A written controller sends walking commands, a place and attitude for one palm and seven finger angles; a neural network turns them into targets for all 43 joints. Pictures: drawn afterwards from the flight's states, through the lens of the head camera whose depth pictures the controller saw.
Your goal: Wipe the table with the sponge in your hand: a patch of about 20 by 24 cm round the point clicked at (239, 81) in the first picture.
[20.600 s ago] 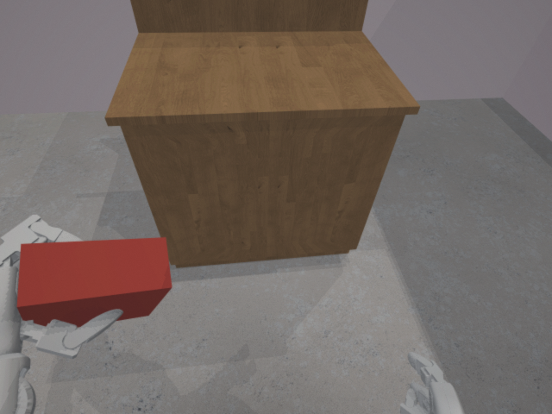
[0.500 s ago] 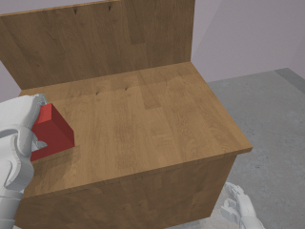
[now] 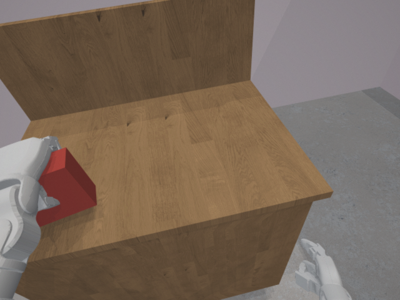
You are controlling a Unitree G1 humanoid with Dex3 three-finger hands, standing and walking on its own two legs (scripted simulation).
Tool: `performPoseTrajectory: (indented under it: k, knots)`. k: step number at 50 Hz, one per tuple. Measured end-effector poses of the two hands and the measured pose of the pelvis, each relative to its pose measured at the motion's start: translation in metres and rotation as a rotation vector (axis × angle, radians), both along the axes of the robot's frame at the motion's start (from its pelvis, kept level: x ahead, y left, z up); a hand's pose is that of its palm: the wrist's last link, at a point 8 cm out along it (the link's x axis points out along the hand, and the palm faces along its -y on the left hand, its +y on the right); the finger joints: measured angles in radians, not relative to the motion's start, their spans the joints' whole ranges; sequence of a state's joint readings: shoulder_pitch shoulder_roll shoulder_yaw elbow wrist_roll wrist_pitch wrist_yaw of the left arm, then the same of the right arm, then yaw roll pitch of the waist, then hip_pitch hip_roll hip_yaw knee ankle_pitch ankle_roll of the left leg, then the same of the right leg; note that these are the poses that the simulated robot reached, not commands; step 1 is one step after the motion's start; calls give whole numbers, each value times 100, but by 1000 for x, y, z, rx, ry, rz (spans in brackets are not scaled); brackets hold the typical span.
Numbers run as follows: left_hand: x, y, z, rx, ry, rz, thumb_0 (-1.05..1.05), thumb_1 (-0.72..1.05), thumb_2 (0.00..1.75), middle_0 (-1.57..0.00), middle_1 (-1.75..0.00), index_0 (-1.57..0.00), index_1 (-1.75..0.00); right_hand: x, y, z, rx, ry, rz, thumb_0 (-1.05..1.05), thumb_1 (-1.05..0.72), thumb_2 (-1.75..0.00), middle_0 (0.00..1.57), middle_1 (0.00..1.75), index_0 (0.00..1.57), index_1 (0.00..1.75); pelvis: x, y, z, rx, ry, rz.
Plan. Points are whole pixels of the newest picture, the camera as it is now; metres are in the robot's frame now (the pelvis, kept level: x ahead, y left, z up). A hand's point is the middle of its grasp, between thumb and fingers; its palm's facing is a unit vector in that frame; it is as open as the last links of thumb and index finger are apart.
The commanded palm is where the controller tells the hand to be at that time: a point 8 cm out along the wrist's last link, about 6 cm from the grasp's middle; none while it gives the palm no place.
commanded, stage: lower the sponge onto the table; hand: left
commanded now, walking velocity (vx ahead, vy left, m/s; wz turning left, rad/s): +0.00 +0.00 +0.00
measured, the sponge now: (55, 195) +0.25 +0.34 +0.10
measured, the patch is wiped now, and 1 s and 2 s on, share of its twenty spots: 0.00 0.30 0.40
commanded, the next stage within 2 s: wipe forward along the first lane in 1.22 s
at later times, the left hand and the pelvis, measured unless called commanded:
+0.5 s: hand (69, 189) +0.26 +0.31 +0.12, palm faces -0.07 -0.08 -0.99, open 9.8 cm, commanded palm +0.23 +0.30 +0.20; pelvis +0.00 +0.01 +0.00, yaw +0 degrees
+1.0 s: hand (78, 189) +0.26 +0.29 +0.12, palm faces -0.02 -0.03 -1.00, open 9.8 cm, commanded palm +0.24 +0.30 +0.18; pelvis +0.01 +0.00 +0.00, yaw +0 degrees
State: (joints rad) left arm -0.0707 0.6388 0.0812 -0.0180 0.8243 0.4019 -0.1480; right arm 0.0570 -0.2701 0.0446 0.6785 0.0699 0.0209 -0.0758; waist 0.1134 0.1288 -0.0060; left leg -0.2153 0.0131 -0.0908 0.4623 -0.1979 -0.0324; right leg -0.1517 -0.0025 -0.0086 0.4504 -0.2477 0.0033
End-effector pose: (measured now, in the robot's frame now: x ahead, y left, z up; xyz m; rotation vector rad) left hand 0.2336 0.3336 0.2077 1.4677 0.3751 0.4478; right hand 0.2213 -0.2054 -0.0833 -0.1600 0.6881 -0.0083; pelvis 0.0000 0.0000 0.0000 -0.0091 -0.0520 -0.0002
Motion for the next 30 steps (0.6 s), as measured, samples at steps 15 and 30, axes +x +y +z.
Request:
performPoseTrajectory:
  k: [15,30]
  knots:
    - [13,-30,7,58,-121,-216,0,-48,104,-76,-136,-77,-136,-6,8,3,-25,8,11,2,-91,-90,20,30,20,30,-1,1,1,-5,-17,-10]
    - [7,-59,-33,18,70,-309,-1,-48,104,-76,-137,-76,-136,0,6,2,-29,-15,14,2,-91,-90,20,30,20,30,4,3,0,1,-4,-2]
